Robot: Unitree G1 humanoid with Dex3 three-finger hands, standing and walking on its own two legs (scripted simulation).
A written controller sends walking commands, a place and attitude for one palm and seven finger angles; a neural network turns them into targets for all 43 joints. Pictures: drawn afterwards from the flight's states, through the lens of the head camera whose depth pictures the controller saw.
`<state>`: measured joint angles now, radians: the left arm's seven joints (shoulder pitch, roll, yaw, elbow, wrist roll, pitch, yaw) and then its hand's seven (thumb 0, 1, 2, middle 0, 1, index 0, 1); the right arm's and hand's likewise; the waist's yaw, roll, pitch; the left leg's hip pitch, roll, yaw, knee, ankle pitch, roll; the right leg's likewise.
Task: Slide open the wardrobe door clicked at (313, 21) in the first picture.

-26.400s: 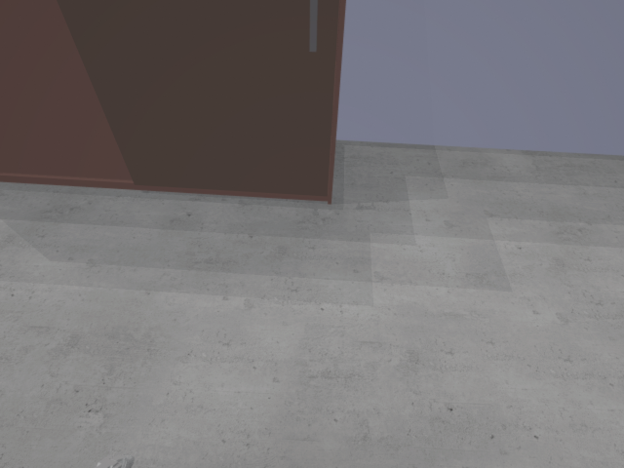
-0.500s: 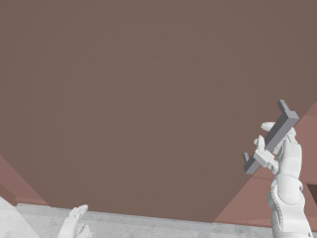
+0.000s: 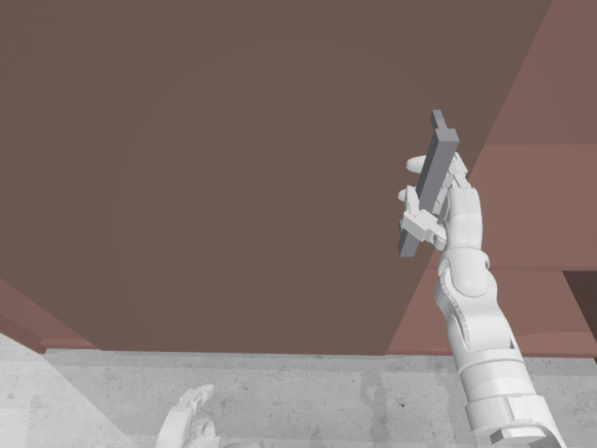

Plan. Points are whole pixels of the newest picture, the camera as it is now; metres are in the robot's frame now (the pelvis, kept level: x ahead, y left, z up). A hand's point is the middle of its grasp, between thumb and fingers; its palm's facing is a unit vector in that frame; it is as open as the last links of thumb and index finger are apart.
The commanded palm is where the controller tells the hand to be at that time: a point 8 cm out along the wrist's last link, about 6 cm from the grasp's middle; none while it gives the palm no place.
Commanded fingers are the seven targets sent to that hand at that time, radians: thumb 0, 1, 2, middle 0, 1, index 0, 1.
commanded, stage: stop walking and hold the door there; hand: right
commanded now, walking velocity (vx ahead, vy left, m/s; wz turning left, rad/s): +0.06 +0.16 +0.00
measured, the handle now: (419, 192) +0.44 -0.16 +0.09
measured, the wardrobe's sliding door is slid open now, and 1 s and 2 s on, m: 0.69 0.69 0.69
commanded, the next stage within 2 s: loosen the grip on the handle in 0.68 s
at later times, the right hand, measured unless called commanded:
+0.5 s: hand (405, 212) +0.38 -0.13 +0.11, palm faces +0.21 +0.97 -0.10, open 6.1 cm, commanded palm +0.35 -0.16 +0.09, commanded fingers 0.00 -0.90 -0.90 0.45 1.40 0.45 1.40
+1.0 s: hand (424, 209) +0.38 -0.15 +0.11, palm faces +0.22 +0.97 -0.09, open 8.2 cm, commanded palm +0.35 -0.19 +0.10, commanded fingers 0.00 0.55 -0.20 0.42 1.37 0.42 1.37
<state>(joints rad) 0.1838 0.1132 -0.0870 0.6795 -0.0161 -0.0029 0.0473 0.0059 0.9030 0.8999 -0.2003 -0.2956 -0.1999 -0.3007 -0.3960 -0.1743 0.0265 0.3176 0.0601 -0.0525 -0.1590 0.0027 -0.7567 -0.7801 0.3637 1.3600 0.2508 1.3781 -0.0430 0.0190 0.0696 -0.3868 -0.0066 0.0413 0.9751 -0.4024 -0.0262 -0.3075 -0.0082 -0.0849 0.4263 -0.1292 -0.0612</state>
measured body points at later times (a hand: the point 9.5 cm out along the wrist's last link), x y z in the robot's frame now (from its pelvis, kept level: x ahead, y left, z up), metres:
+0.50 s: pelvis -0.04 +0.04 -0.01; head -0.03 +0.05 +0.44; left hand +0.05 +0.31 -0.13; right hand +0.36 -0.18 +0.12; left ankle -0.11 +0.14 -0.74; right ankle +0.06 -0.08 -0.74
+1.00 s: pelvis -0.06 +0.04 -0.02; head -0.04 +0.04 +0.43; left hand +0.06 +0.31 -0.12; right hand +0.37 -0.21 +0.12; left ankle -0.11 +0.14 -0.74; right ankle +0.06 -0.08 -0.74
